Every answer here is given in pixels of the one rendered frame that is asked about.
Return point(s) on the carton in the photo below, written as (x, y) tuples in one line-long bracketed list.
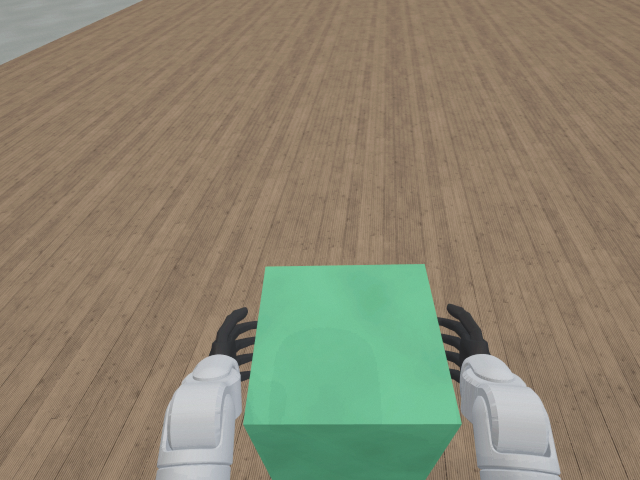
[(349, 377)]

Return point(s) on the left robot forearm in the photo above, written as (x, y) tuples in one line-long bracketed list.
[(197, 439)]

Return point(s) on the right robot forearm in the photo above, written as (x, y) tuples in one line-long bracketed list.
[(512, 431)]

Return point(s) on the right robot hand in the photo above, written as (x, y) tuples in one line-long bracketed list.
[(470, 343)]

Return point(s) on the left robot hand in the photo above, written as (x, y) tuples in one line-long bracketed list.
[(226, 343)]

